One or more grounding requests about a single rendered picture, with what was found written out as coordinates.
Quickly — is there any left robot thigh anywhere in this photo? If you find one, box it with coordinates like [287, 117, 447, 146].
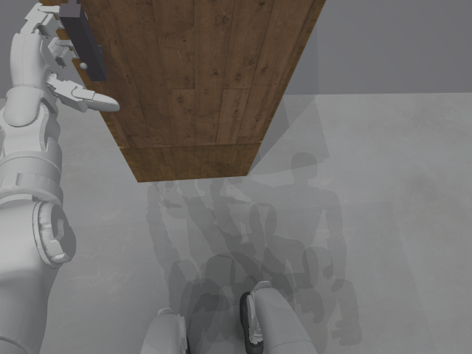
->
[140, 313, 187, 354]

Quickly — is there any left robot upper arm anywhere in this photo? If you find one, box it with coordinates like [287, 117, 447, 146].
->
[0, 201, 76, 354]

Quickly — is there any right robot foot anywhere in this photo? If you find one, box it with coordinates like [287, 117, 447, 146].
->
[240, 292, 263, 354]

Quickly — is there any cupboard door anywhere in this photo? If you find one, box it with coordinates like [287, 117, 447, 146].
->
[49, 0, 319, 149]

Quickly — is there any robot left hand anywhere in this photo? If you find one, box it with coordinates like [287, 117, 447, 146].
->
[10, 3, 119, 113]

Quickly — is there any left robot forearm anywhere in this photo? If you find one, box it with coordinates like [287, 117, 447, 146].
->
[0, 86, 63, 209]

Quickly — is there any handle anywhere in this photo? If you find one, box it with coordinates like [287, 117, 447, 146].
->
[59, 0, 108, 81]

